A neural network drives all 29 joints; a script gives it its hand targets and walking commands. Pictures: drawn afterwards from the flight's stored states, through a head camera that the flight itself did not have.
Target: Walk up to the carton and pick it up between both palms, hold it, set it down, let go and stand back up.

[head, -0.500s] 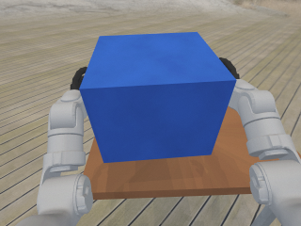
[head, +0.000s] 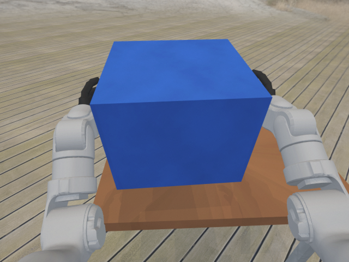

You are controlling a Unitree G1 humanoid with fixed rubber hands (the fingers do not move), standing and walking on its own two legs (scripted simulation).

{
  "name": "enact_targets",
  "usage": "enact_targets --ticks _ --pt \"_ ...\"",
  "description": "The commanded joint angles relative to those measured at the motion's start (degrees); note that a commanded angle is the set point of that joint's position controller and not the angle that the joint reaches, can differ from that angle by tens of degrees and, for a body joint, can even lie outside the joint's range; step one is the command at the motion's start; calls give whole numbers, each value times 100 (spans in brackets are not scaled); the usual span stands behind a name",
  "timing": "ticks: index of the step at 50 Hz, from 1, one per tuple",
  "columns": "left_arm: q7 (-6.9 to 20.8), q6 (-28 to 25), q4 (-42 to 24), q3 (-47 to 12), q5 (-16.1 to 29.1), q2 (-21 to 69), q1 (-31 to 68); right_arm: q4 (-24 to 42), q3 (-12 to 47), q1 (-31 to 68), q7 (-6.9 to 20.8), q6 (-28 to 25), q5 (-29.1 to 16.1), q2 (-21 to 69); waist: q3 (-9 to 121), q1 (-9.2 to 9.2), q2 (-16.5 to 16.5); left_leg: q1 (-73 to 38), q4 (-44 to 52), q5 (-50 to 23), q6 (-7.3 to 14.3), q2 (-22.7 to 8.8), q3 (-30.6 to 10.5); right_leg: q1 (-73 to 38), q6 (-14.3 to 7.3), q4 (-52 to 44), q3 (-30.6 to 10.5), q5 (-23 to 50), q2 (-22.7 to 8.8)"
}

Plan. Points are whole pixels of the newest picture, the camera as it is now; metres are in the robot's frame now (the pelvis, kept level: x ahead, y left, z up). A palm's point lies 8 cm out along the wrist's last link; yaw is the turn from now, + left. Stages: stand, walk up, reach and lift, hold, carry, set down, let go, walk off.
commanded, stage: hold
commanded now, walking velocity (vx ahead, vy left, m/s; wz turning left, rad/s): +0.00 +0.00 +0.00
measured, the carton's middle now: (175, 109) +0.41 +0.00 +0.21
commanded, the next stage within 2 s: set down in 0.90 s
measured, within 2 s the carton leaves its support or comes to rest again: neither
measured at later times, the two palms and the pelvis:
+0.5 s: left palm (89, 109) +0.36 +0.19 +0.24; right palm (266, 103) +0.36 -0.19 +0.25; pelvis -0.01 +0.00 +0.00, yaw +0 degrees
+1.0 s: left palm (88, 109) +0.37 +0.19 +0.24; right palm (262, 102) +0.36 -0.19 +0.25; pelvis +0.00 +0.00 +0.00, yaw +1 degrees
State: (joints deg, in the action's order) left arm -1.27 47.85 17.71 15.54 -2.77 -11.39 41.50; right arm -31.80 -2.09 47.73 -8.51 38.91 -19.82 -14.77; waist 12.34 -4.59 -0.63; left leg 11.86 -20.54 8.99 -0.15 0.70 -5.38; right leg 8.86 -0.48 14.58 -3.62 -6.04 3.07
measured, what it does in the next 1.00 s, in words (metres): stands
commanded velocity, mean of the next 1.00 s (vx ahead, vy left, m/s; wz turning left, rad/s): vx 0.00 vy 0.00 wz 0.00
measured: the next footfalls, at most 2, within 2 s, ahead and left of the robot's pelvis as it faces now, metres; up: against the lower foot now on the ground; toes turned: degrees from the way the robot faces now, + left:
none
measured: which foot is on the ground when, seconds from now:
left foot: down 0.00-1.00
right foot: down 0.00-1.00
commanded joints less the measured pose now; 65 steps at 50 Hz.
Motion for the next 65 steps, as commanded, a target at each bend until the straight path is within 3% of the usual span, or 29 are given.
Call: enact_targets --ticks 1,11,21,30,37,40,45,47,49,51,58,61,65 --pt "843 -640 -1863 -2665 1229 3750 5202 2212 1729 4909 914 -393 -1154 3620 2420 -53 498 -637 188 -1148 -199 76 99 -1083 42 106 20 1337 51" --pt "792 -668 -1910 -2722 1281 3798 5300 2195 1713 4980 987 -462 -1121 3629 2482 -42 448 -634 212 -1040 -166 48 90 -1013 39 96 40 1188 69" --pt "812 -748 -1243 -2502 1200 3802 5422 1698 1633 5214 1013 -481 -1015 3727 2318 49 342 -400 311 -545 -60 39 80 -959 28 78 -8 832 21" --pt "820 -844 -1224 -2418 1283 3735 5592 1691 1672 5303 940 -484 -1086 3896 2504 58 187 -368 219 -677 -39 113 111 -1077 100 85 -42 1023 -16" --pt "818 -830 -1449 -2518 1335 3736 5545 1942 1688 5197 875 -468 -1170 3831 2625 -42 363 -501 146 -971 -118 138 98 -1134 124 108 -15 1329 -3" --pt "864 -790 -1274 -2395 1221 3689 5425 1755 1650 5109 864 -418 -1107 3793 2312 -24 257 -404 230 -790 -94 128 106 -1099 119 61 -27 1172 -23" --pt "838 -804 -1690 -2570 1296 3752 5487 1983 1703 4998 876 -435 -1184 3768 2554 -84 499 -561 156 -1144 -200 119 80 -1164 93 122 1 1434 12" --pt "727 -813 -1679 -2621 1317 3815 5700 1942 1583 5384 975 -582 -1119 3660 2352 -85 601 -1011 43 -1175 -309 104 -76 -705 5 39 190 871 62" --pt "702 -901 -1411 -2515 1231 3872 5754 1689 1460 5441 1088 -693 -970 3638 2184 -6 565 -958 144 -737 -247 54 -78 -449 -45 -36 226 364 46" --pt "677 -1101 -1410 -2563 1228 3998 5867 1674 1373 5565 1172 -956 -782 3696 2460 3 569 -1033 141 -791 -262 24 -87 -503 -58 27 284 450 53" --pt "811 -1526 -409 -1921 581 3743 5298 421 955 5203 1358 -1668 -13 3559 1839 76 235 -1077 352 -705 -117 51 101 -820 3 -63 395 410 -15" --pt "889 -1607 -276 -1814 381 3680 5057 232 843 5103 1392 -1958 218 3481 1732 94 190 -1125 396 -832 -107 86 210 -1001 37 -93 450 494 -33" --pt "855 -1793 -585 -2124 462 3781 4966 506 977 5097 1378 -2348 292 3502 1967 18 153 -1377 227 -1483 -186 127 258 -1168 111 -25 534 1133 -2"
